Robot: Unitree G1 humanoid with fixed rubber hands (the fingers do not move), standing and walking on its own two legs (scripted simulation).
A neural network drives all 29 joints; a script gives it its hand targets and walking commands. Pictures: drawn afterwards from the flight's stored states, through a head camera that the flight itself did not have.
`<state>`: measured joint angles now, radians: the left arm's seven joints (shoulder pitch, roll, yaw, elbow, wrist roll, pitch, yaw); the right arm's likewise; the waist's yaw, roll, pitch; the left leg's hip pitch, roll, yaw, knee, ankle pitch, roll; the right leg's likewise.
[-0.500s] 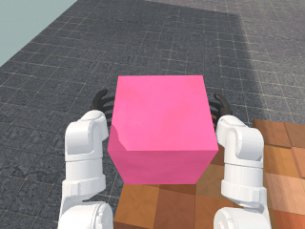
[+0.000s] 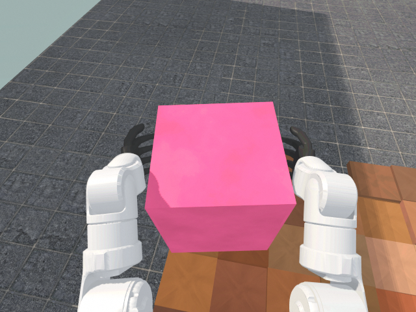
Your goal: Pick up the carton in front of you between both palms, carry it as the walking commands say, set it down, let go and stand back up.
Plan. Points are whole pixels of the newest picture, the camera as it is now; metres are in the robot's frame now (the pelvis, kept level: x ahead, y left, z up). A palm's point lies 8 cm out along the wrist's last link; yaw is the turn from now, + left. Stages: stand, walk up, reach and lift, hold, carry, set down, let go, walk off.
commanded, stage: carry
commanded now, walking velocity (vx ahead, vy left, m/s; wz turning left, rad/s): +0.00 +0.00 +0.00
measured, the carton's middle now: (217, 184) +0.35 +0.00 +0.04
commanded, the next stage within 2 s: none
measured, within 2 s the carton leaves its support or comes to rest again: neither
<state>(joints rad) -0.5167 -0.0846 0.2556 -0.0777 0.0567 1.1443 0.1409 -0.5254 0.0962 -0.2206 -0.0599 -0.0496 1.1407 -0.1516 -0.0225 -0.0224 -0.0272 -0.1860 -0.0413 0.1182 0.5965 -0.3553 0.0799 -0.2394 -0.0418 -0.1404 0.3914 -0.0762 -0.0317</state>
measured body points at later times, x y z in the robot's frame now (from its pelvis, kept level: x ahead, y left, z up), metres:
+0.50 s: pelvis +0.05 +0.01 -0.01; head +0.06 +0.03 +0.44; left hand +0.40 +0.16 +0.09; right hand +0.39 -0.14 +0.09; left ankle +0.00 +0.10 -0.73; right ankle -0.02 -0.09 -0.75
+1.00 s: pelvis +0.19 +0.04 -0.02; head +0.23 +0.05 +0.42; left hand +0.56 +0.17 +0.07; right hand +0.53 -0.13 +0.07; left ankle +0.03 +0.10 -0.74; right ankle +0.19 -0.05 -0.67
